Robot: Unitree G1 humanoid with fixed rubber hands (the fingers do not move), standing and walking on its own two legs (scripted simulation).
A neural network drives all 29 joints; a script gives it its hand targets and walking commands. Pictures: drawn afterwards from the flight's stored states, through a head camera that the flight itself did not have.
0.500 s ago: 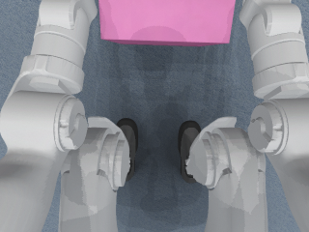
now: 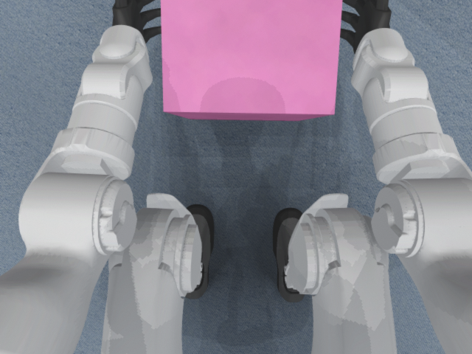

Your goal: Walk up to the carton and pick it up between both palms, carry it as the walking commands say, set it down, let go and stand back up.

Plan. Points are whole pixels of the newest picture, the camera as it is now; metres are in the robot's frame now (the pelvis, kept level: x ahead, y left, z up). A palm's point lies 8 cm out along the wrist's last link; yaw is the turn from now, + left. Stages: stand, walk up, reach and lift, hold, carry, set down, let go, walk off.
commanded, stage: set down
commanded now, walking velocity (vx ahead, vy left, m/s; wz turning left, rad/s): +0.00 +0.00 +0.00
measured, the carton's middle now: (247, 42) +0.55 +0.00 -0.24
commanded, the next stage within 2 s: none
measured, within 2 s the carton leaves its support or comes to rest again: neither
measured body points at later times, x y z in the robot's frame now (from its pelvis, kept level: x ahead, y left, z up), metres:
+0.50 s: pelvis -0.01 +0.00 +0.00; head +0.35 -0.01 +0.26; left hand +0.55 +0.15 -0.17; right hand +0.55 -0.16 -0.17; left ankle +0.11 +0.10 -0.32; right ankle +0.10 -0.11 -0.32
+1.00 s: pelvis -0.01 +0.00 +0.00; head +0.35 -0.01 +0.25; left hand +0.55 +0.16 -0.17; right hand +0.54 -0.17 -0.17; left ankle +0.11 +0.10 -0.32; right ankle +0.10 -0.11 -0.32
